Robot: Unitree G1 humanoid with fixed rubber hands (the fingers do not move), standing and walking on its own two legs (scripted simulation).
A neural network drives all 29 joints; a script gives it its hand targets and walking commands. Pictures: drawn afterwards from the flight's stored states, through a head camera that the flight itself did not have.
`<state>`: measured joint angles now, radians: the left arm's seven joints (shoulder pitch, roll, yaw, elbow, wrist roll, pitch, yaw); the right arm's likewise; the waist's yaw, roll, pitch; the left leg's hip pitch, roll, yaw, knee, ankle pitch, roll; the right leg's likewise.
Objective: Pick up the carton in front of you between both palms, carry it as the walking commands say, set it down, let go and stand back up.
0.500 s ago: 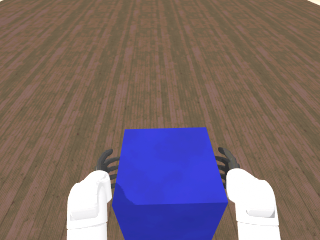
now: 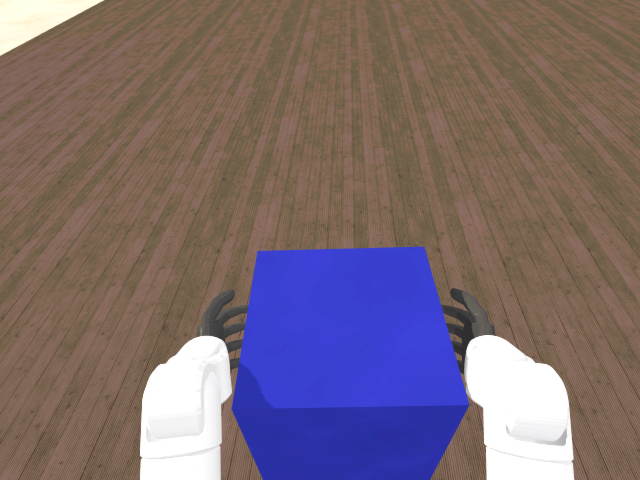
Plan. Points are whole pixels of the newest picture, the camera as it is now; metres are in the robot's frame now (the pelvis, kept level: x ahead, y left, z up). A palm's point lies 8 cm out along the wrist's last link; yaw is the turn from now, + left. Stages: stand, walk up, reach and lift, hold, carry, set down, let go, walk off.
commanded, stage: carry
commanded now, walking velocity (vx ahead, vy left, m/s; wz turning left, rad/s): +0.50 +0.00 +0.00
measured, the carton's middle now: (343, 371) +0.28 +0.00 +0.01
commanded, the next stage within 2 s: none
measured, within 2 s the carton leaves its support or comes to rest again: neither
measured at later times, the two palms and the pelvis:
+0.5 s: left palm (238, 189) +0.61 +0.18 +0.07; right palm (405, 185) +0.59 -0.12 +0.07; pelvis +0.34 +0.04 +0.00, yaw -4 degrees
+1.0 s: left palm (266, 115) +0.85 +0.15 +0.09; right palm (401, 114) +0.84 -0.15 +0.08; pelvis +0.58 +0.00 +0.01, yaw -1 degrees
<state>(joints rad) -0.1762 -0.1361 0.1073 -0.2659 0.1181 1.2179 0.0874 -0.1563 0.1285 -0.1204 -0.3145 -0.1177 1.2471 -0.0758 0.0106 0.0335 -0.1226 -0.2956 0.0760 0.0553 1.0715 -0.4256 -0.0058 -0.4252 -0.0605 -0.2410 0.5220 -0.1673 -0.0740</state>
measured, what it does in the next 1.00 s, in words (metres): walks ahead: left foot, then right foot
